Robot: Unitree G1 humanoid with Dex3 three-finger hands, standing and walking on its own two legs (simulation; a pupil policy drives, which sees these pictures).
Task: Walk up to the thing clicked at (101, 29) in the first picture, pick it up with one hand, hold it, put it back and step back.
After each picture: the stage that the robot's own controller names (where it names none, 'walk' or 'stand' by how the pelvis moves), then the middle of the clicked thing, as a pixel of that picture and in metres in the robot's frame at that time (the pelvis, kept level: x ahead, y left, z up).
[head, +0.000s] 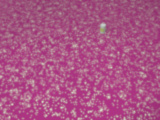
stand; (102, 28) +1.67 -0.19 -0.72
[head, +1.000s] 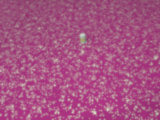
walk; (82, 38) +1.54 +0.18 -0.69
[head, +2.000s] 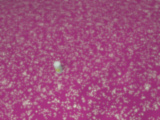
walk; (58, 67) +0.99 +0.38 -0.71
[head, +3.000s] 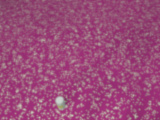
walk; (60, 103) +0.60 +0.28 -0.71
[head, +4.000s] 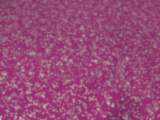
stand; out of the picture +0.34 +0.21 -0.70
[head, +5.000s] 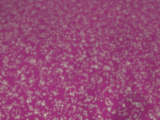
stand; out of the picture +0.30 +0.22 -0.72
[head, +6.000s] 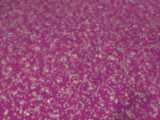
stand; out of the picture +0.35 +0.21 -0.72
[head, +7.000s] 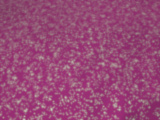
stand; out of the picture +0.34 +0.24 -0.72
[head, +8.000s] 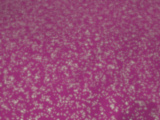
stand; out of the picture +0.35 +0.22 -0.73
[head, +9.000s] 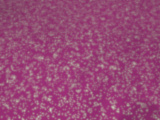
stand; out of the picture +0.35 +0.22 -0.72
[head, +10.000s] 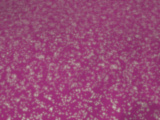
stand; out of the picture +0.35 +0.21 -0.72
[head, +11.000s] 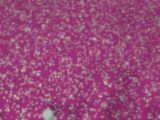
go down; (48, 115) +0.37 +0.23 -0.66
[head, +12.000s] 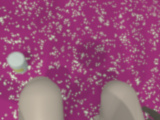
go down; (18, 63) +0.42 +0.29 -0.29
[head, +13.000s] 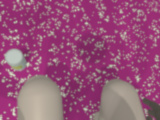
close in; (16, 60) +0.41 +0.30 -0.29
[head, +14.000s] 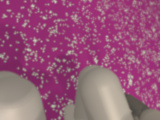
close in; out of the picture +0.37 +0.33 -0.21
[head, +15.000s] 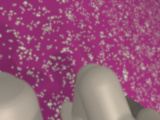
close; out of the picture +0.37 +0.34 -0.21
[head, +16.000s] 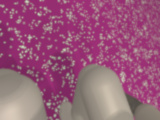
lift; out of the picture +0.35 +0.33 -0.22
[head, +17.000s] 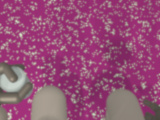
lift; (18, 84) +0.31 +0.24 -0.05
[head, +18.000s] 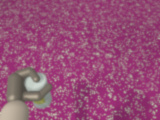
hold; (39, 91) +0.32 +0.18 +0.01
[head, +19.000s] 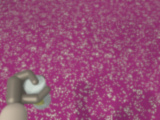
hold; (38, 92) +0.33 +0.18 -0.01
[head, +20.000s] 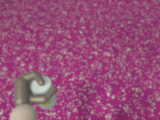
crouch; (44, 93) +0.33 +0.16 -0.01
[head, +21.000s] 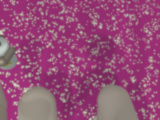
crouch; (2, 54) +0.43 +0.27 -0.10
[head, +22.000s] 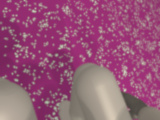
lower; out of the picture +0.38 +0.36 -0.22
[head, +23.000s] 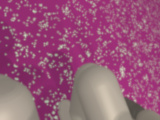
lower; out of the picture +0.37 +0.36 -0.22
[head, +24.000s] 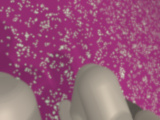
lower; out of the picture +0.37 +0.36 -0.22
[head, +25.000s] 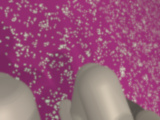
lower; out of the picture +0.37 +0.36 -0.22
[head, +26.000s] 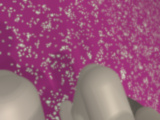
open; out of the picture +0.35 +0.34 -0.22
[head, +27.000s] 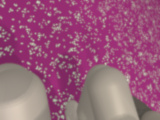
stand; out of the picture +0.36 +0.33 -0.22
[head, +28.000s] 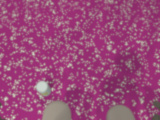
walk; (43, 88) +0.40 +0.26 -0.49
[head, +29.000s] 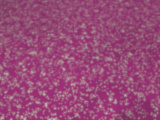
stand; out of the picture +0.36 +0.24 -0.66
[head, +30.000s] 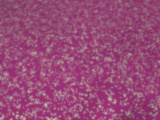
stand; out of the picture +0.36 +0.24 -0.67
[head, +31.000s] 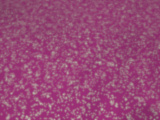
stand; out of the picture +0.38 +0.23 -0.71
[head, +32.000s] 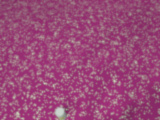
walk; (61, 114) +0.43 +0.25 -0.69
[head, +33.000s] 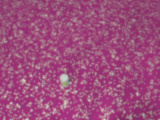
walk; (64, 80) +0.66 +0.19 -0.69
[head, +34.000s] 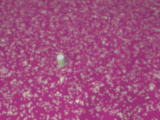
stand; (61, 60) +0.96 +0.27 -0.70
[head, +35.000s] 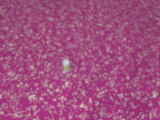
stand; (66, 66) +0.99 +0.21 -0.72
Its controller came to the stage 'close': yes
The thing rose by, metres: 0.70
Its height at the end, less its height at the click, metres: +0.00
